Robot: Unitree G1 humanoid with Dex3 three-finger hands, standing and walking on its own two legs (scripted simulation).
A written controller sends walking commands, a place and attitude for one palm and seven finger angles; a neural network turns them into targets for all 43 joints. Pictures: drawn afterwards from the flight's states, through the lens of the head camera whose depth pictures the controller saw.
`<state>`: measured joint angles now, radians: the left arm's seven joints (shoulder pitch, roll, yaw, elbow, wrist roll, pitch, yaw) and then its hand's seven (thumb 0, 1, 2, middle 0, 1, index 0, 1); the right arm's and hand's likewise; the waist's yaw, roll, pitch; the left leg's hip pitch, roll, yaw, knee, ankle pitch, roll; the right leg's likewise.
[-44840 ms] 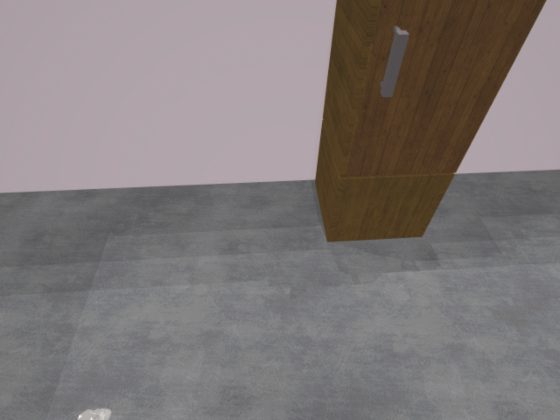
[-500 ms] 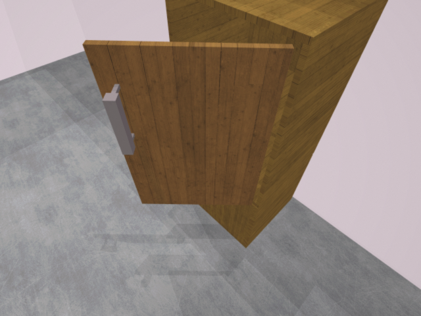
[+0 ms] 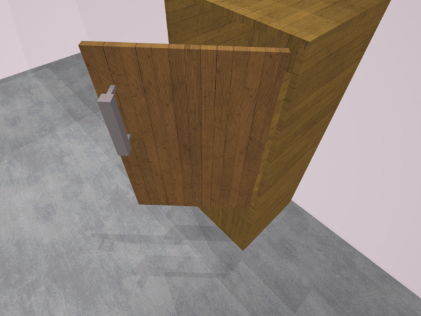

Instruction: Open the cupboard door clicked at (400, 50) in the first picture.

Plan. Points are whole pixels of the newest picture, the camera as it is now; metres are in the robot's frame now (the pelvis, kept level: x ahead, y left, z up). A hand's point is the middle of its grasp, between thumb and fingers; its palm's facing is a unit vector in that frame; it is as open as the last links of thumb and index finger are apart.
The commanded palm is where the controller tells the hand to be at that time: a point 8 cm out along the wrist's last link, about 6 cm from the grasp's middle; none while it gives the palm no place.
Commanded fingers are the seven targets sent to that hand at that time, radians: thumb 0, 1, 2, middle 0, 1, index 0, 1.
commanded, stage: look again from close up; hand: left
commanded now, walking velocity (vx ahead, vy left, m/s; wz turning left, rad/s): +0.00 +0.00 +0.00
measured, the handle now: (118, 121) +0.50 +0.25 +0.08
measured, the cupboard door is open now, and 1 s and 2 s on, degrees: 45 45 45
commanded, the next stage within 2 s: raise the hand with hooked fingers in 0.50 s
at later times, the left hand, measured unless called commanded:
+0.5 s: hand out of the picture +0.01 +0.17 -0.18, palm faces +0.04 -0.98 -0.20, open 7.4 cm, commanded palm none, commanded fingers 0.00 0.90 0.90 -0.20 -0.30 -0.20 -0.30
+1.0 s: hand (113, 305) +0.15 +0.19 -0.04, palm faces +0.03 -1.00 +0.04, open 8.4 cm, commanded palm +0.12 +0.25 -0.03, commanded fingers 0.00 0.41 0.69 -0.23 -0.62 -0.23 -0.62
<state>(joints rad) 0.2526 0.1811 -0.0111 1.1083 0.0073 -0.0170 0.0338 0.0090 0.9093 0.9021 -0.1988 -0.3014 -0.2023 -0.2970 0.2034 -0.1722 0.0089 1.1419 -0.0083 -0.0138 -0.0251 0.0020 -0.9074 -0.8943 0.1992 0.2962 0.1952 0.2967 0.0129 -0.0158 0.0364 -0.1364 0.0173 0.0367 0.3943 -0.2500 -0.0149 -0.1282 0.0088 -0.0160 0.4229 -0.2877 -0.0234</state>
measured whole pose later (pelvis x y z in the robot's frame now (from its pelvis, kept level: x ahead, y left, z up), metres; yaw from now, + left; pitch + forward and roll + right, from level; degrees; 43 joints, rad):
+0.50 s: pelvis +0.00 +0.00 +0.00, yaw +0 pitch -1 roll +1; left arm 0.26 0.17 0.00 1.11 0.01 -0.02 0.03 0.01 0.91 0.90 -0.20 -0.30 -0.20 -0.30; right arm 0.23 -0.16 0.01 1.16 -0.01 -0.01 -0.03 0.00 -0.91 -0.89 0.20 0.30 0.20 0.30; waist 0.01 -0.02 0.03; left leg -0.13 0.02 0.03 0.39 -0.24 -0.02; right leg -0.12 0.01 -0.02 0.41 -0.28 -0.03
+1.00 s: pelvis -0.05 +0.00 -0.08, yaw +1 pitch +11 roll +1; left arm 0.36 0.18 0.15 0.17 -0.29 -0.46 -0.34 0.01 0.64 0.79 -0.22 -0.48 -0.22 -0.47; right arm 0.14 -0.28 -0.06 0.51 0.04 -0.22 -0.02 0.01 -0.91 -0.89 0.20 0.30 0.20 0.30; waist 0.02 -0.02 -0.14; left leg -0.77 0.01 0.01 1.05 -0.46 -0.01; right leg -0.75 -0.01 -0.04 1.08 -0.52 -0.02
